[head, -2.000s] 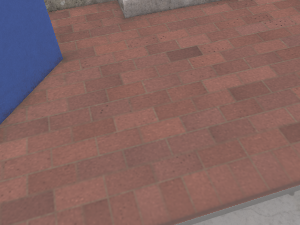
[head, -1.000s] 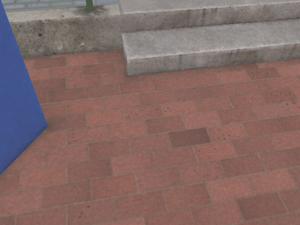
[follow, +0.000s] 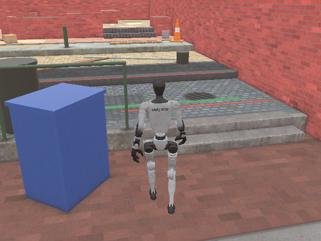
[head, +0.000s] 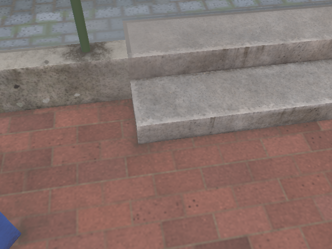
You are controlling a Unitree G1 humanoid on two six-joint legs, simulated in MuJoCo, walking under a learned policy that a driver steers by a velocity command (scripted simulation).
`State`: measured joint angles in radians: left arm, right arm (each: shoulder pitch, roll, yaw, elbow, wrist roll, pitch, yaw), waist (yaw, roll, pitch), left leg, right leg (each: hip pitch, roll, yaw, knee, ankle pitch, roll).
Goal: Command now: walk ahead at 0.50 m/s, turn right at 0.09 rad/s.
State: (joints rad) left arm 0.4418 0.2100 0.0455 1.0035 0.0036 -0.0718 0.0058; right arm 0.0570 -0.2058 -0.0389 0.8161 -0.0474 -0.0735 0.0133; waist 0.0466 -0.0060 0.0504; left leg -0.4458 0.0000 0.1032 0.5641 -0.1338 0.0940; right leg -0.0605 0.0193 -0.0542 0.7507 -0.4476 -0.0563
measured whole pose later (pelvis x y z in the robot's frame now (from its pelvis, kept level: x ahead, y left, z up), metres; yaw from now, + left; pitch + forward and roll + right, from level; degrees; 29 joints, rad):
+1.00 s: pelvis +0.55 -0.09 +0.01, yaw -31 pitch +2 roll +0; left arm 0.43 0.29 0.08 0.92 0.01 -0.05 0.01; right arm 0.01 -0.25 -0.02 0.74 -0.03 -0.05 0.02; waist 0.10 0.02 0.04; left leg -0.54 0.03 -0.02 0.55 -0.08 -0.01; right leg 0.04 0.13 0.20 0.33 -0.39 -0.11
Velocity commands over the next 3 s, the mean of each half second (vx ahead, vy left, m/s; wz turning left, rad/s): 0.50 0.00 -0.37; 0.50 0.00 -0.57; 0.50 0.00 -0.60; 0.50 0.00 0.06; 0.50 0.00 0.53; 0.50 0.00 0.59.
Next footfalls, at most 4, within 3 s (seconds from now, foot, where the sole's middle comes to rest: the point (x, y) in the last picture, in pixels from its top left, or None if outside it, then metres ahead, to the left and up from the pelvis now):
0.50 right None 0.41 -0.11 -0.76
1.02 left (196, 177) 0.77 -0.08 -0.76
1.54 right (275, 177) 0.79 -0.44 -0.76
2.18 left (306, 96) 1.17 -0.61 -0.62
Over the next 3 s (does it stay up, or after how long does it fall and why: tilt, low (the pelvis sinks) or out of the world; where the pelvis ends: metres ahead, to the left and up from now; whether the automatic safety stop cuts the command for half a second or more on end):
stays up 1.40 -0.81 0.16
